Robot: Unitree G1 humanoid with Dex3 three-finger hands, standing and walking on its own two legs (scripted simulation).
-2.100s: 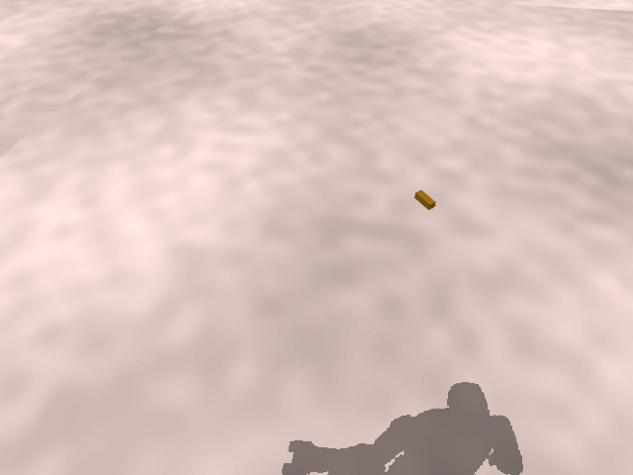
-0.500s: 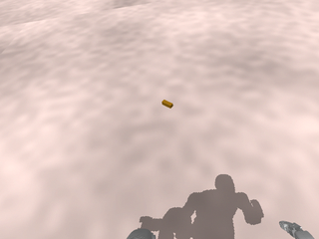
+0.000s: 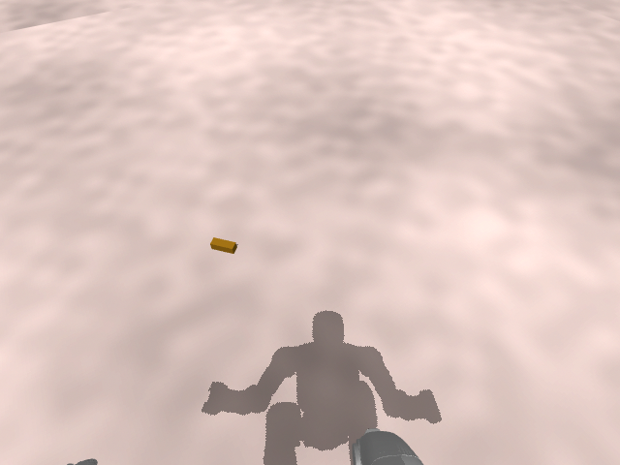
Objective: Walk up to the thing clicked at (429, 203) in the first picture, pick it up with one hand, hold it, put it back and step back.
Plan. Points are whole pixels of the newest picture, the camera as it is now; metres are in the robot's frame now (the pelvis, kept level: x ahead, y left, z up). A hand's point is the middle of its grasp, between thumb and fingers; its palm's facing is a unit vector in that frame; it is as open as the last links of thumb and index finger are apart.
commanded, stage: walk up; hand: left
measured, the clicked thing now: (223, 245) +1.04 +0.30 -0.75
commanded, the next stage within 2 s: none
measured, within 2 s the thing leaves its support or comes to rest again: neither
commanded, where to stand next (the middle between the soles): +0.58 +0.23 m, yaw -23 degrees
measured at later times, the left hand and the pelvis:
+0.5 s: hand (83, 388) +0.29 +0.36 -0.14, palm faces -0.17 -0.85 -0.49, open 7.4 cm; pelvis +0.19 +0.07 -0.02, yaw -9 degrees
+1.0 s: hand (76, 270) +0.52 +0.44 -0.14, palm faces -0.25 -0.80 -0.55, open 7.3 cm; pelvis +0.36 +0.17 -0.03, yaw -15 degrees
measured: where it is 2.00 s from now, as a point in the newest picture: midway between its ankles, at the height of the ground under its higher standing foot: (215, 372)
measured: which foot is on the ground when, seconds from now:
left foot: down 0.00-0.20, up 0.22-0.54, down 0.56-0.90, up 0.92-1.00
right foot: up 0.00-0.16, down 0.18-0.58, up 0.60-0.88, down 0.90-1.00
